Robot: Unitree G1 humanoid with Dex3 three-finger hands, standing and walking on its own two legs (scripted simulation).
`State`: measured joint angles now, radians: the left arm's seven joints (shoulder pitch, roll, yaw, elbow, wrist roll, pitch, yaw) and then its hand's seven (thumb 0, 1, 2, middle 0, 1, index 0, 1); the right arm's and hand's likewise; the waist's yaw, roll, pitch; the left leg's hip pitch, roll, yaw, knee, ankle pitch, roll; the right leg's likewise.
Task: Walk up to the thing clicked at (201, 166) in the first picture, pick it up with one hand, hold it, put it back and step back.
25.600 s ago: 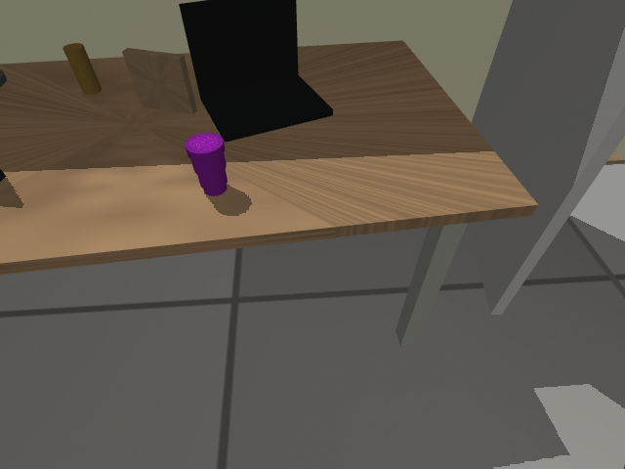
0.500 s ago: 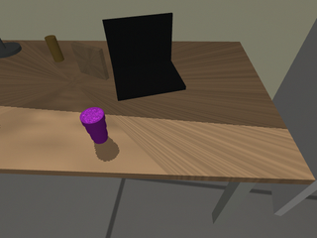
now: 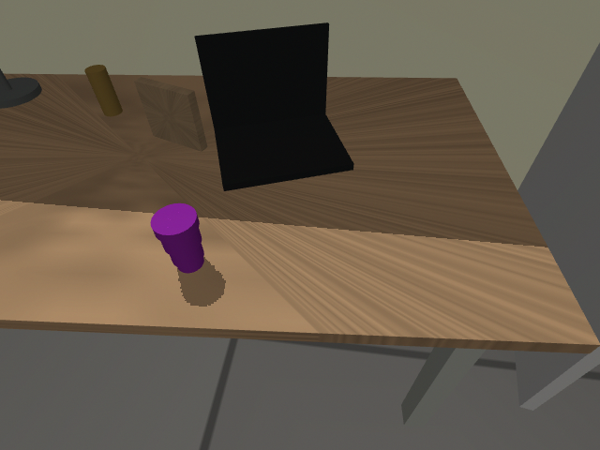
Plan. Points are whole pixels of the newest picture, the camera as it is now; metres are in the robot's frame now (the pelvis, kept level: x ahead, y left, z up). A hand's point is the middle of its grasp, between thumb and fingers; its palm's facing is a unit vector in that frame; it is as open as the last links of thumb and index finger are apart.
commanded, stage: home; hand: left
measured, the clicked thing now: (182, 242) +0.46 +0.23 +0.00
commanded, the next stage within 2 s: stand in 0.22 s
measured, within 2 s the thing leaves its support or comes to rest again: neither
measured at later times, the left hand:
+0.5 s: hand out of the picture +0.07 +0.25 -0.15, palm faces -0.02 -0.93 -0.36, open 16.1 cm
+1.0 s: hand out of the picture +0.07 +0.25 -0.15, palm faces -0.02 -0.94 -0.35, open 7.5 cm
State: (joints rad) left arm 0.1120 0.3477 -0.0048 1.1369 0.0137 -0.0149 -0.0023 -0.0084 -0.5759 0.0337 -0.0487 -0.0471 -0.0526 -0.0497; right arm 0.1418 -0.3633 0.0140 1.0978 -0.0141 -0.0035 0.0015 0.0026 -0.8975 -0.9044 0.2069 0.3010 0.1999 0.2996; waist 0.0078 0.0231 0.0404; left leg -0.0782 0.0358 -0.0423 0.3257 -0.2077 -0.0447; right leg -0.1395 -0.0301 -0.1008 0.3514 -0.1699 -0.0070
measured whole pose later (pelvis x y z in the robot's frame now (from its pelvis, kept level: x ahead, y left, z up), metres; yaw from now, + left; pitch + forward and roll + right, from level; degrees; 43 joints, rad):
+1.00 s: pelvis +0.00 +0.00 +0.00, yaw +0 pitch -2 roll +0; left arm 0.12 0.35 0.00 1.13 0.01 -0.01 -0.01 0.00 0.86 0.89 -0.20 -0.30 -0.20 -0.30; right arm 0.15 -0.36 0.01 1.10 -0.01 0.00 0.00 0.00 -0.90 -0.90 0.21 0.30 0.20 0.30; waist 0.01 0.02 0.05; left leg -0.08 0.04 -0.04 0.33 -0.21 -0.05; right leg -0.15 -0.02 -0.10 0.36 -0.17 -0.01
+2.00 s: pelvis +0.00 +0.00 +0.00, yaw +0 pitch -2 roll +0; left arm 0.11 0.35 0.00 1.13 0.01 -0.01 -0.01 0.00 0.90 0.90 -0.20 -0.30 -0.20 -0.30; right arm 0.14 -0.36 0.01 1.10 -0.01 0.00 0.00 0.00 -0.90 -0.90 0.21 0.30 0.20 0.30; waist 0.01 0.01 0.05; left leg -0.08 0.04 -0.04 0.32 -0.21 -0.05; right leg -0.14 -0.02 -0.10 0.35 -0.18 -0.01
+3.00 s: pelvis -0.02 +0.02 -0.01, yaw +0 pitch -2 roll +0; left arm 0.07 0.35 0.05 1.02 0.02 0.01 0.01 0.00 0.90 0.90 -0.20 -0.30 -0.21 -0.30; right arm 0.10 -0.40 -0.04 1.00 0.01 0.05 0.01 0.00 -0.90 -0.90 0.21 0.30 0.20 0.30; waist 0.01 0.02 0.15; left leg -0.33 -0.03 -0.06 0.85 -0.45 0.03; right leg -0.25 -0.06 -0.09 0.48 -0.20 -0.01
